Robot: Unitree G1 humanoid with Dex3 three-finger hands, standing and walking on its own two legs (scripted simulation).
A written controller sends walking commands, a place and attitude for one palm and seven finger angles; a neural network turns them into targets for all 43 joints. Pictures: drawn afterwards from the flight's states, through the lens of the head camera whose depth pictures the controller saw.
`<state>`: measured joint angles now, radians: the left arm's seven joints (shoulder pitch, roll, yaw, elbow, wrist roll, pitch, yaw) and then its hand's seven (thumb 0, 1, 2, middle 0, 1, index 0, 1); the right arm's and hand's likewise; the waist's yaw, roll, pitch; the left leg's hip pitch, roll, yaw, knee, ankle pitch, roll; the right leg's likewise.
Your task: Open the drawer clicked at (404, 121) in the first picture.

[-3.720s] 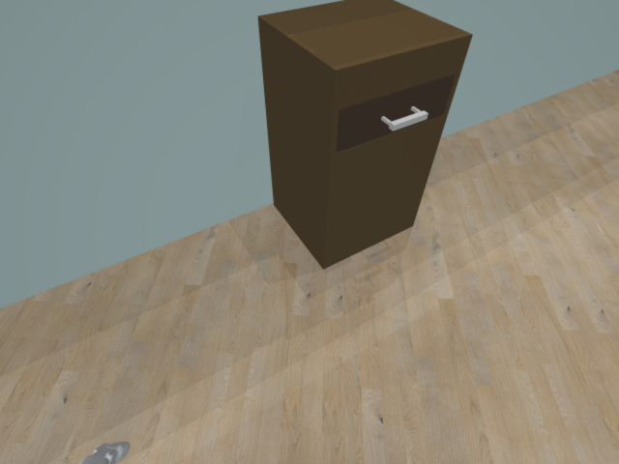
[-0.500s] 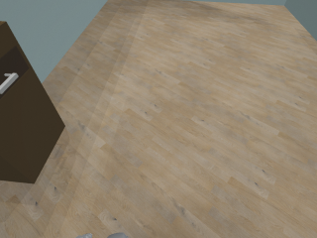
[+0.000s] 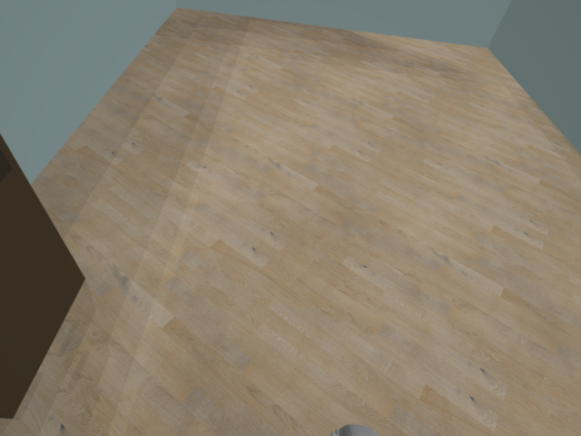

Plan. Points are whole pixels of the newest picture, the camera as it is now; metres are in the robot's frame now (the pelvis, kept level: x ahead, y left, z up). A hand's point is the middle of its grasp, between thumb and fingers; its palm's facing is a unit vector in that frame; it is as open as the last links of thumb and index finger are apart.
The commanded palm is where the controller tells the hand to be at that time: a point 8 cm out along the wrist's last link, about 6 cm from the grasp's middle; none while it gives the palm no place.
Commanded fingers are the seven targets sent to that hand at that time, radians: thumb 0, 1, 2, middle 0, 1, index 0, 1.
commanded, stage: walk to a spot facing it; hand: left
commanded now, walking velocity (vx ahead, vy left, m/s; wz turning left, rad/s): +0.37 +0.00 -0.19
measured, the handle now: out of the picture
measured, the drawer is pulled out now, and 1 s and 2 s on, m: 0.00 0.00 0.00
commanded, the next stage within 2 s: turn to face it in 1.52 s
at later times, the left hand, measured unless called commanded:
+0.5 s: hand (247, 326) +0.35 +0.09 -0.19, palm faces -0.07 -0.99 -0.14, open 7.4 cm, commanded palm none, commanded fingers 0.00 0.90 0.90 -0.20 -0.30 -0.20 -0.30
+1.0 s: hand (227, 325) +0.36 +0.13 -0.20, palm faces +0.08 -0.99 -0.11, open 7.4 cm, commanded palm none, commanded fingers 0.00 0.90 0.90 -0.20 -0.30 -0.20 -0.30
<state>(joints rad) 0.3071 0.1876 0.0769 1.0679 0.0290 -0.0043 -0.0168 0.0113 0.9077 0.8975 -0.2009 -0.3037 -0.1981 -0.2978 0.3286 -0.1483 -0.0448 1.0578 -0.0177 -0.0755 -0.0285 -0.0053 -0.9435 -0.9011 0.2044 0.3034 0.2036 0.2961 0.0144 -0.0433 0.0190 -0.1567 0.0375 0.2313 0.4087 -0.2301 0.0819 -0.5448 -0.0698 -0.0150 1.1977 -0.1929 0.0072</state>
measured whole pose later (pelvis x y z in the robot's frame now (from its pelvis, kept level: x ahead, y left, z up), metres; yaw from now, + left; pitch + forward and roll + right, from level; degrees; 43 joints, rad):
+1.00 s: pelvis +0.45 -0.01 -0.02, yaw -3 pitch -2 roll -2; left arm 0.44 0.12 0.03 1.17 0.01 -0.05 0.00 0.01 0.91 0.90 -0.20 -0.30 -0.20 -0.30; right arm 0.08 -0.16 -0.04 0.97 -0.03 -0.07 0.01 0.00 -0.91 -0.90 0.20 0.30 0.20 0.30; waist 0.06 -0.02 0.10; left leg -0.40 0.09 0.19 0.65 -0.22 0.07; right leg -0.16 -0.06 -0.11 0.93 -0.50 0.00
